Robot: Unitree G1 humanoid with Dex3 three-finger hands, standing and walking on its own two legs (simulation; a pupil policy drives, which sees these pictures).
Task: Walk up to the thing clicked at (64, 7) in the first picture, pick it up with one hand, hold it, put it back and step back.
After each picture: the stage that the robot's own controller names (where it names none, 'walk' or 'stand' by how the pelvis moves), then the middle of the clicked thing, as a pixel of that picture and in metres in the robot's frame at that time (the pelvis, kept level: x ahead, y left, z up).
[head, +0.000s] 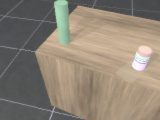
stand; (63, 24) +0.80 +0.13 +0.01
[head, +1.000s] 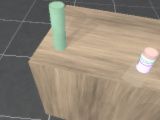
walk; (58, 28) +0.70 +0.13 +0.02
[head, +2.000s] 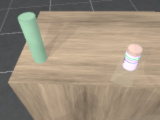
stand; (34, 40) +0.60 +0.25 +0.02
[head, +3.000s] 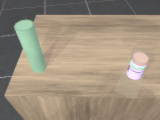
stand; (32, 49) +0.54 +0.24 +0.03
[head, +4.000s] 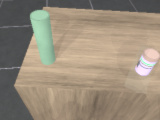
stand; (44, 40) +0.56 +0.19 +0.03
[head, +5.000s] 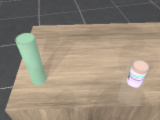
stand; (33, 61) +0.50 +0.23 +0.01
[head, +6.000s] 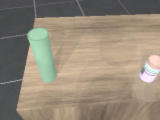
stand; (44, 58) +0.48 +0.18 +0.02
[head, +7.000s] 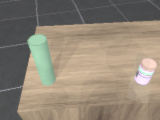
stand; (43, 62) +0.50 +0.19 +0.00
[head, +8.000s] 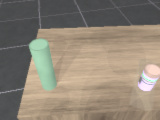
stand; (44, 67) +0.47 +0.18 +0.00
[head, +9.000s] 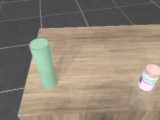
stand; (45, 66) +0.47 +0.18 +0.00
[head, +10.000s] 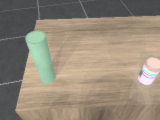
rise first; (42, 60) +0.48 +0.19 +0.01
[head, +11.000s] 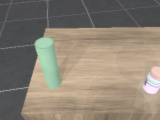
rise first; (49, 65) +0.47 +0.19 +0.01
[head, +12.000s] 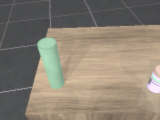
go down; (52, 65) +0.47 +0.18 +0.01
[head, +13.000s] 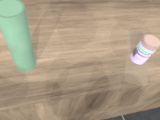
go down; (19, 42) +0.47 +0.18 +0.08
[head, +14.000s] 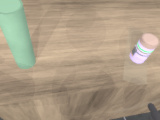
approach; (19, 39) +0.49 +0.18 +0.08
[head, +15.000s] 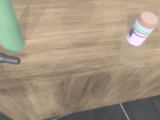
close; (2, 17) +0.52 +0.18 +0.12
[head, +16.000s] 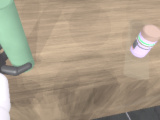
lift; (13, 40) +0.46 +0.17 +0.10
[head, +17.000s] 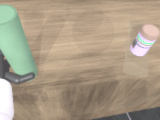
lift; (17, 50) +0.43 +0.17 +0.10
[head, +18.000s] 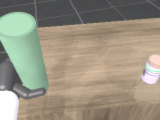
lift; (29, 63) +0.31 +0.14 +0.22
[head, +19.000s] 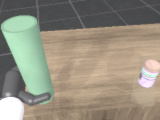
hold; (33, 66) +0.31 +0.14 +0.21
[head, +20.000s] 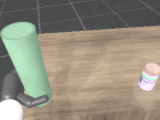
hold; (32, 70) +0.31 +0.15 +0.19
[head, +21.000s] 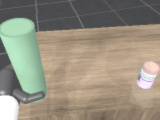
crouch; (29, 67) +0.32 +0.16 +0.19
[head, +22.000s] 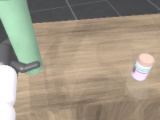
crouch; (23, 38) +0.42 +0.18 +0.20
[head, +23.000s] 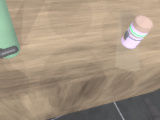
lower; out of the picture +0.51 +0.18 +0.10
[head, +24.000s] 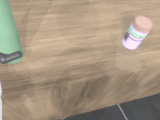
lower; (2, 28) +0.49 +0.17 +0.11
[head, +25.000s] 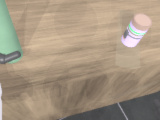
lower; (0, 28) +0.49 +0.18 +0.11
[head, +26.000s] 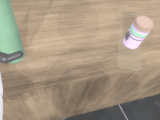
lower; (3, 28) +0.49 +0.17 +0.11
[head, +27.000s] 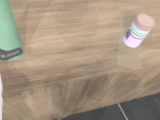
loosen; (2, 24) +0.50 +0.17 +0.11
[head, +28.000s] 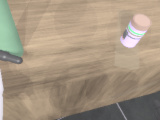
withdraw; (1, 26) +0.50 +0.17 +0.11
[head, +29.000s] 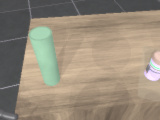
sink last; (47, 60) +0.46 +0.15 +0.06
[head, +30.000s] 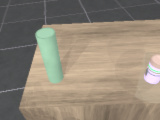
stand; (51, 58) +0.49 +0.17 +0.06
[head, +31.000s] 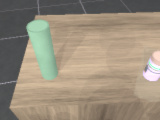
stand; (44, 53) +0.47 +0.17 +0.07
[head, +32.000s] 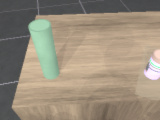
stand; (46, 53) +0.48 +0.16 +0.07
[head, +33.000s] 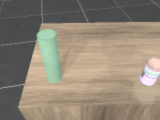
stand; (51, 58) +0.49 +0.16 +0.03
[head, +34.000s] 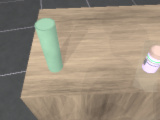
walk; (51, 48) +0.51 +0.15 +0.02
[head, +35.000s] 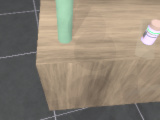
walk; (64, 18) +0.65 +0.10 +0.03
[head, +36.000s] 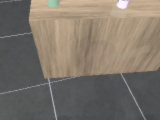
walk; out of the picture +0.94 +0.23 +0.03
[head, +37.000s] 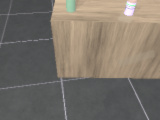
stand; out of the picture +1.12 +0.12 +0.02
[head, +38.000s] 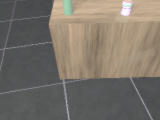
stand; out of the picture +1.13 +0.15 +0.01
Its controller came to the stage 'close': yes
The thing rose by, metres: 0.21
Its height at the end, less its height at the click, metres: +0.00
